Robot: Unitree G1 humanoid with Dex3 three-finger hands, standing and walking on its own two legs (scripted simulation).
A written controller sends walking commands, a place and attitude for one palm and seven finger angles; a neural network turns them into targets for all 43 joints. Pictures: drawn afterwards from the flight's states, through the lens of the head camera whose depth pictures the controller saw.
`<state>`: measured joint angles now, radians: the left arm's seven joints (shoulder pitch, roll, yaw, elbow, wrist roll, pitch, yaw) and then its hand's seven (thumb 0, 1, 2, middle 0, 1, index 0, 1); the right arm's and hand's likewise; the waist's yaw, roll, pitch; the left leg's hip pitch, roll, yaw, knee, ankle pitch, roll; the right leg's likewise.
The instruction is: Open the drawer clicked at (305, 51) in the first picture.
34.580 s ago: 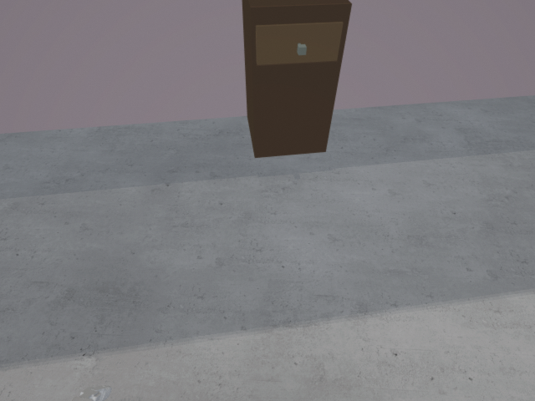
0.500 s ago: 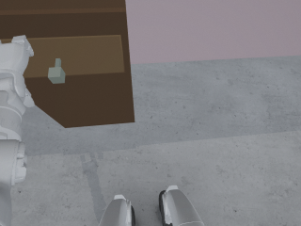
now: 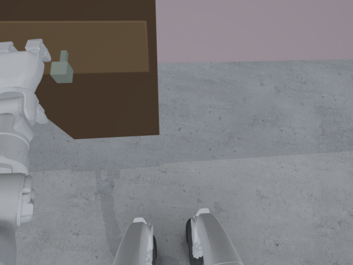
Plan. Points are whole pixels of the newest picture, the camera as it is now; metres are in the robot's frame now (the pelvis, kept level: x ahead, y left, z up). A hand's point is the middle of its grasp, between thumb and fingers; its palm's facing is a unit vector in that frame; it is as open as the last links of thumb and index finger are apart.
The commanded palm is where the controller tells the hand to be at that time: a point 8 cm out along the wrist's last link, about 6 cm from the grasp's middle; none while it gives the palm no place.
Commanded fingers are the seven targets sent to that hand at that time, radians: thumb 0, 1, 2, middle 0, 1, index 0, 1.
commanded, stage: lower the fingers behind the handle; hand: left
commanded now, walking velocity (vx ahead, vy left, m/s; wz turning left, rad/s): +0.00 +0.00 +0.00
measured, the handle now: (63, 65) +0.56 +0.25 -0.02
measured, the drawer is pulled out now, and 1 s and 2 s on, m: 0.00 0.00 0.00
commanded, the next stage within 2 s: lift the hand off the handle in 0.98 s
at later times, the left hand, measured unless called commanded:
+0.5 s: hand (46, 76) +0.53 +0.27 -0.01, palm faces +0.01 +0.01 -1.00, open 13.6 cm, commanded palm +0.51 +0.27 +0.02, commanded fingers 0.00 -0.50 0.30 -0.30 -1.20 -0.30 -1.20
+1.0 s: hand (44, 76) +0.52 +0.27 +0.00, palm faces -0.05 +0.01 -1.00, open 13.8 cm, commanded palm +0.52 +0.27 +0.01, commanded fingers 0.00 -0.50 0.30 -0.30 -1.20 -0.30 -1.20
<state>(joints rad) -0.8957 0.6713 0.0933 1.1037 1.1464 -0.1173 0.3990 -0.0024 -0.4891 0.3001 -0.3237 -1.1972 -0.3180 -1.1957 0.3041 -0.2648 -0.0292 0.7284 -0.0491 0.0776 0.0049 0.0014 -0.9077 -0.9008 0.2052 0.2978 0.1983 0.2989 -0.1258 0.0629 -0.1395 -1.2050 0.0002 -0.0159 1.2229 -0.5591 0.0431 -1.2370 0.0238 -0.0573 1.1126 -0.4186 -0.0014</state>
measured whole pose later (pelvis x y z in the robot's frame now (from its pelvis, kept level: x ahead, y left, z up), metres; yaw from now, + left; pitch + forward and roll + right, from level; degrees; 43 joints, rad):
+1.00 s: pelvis -0.04 -0.01 -0.05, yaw +0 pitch +33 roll -4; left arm -1.11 0.83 0.07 1.15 1.13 -0.22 0.22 0.00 -0.49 0.30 -0.32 -1.20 -0.28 -1.30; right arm 0.35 -0.29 0.04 0.65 -0.01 0.05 -0.05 0.00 -0.91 -0.90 0.21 0.30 0.20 0.30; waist -0.20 0.06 -0.13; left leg -1.43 0.00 -0.02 1.41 -0.56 0.04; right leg -1.46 0.02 -0.06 1.30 -0.41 -0.01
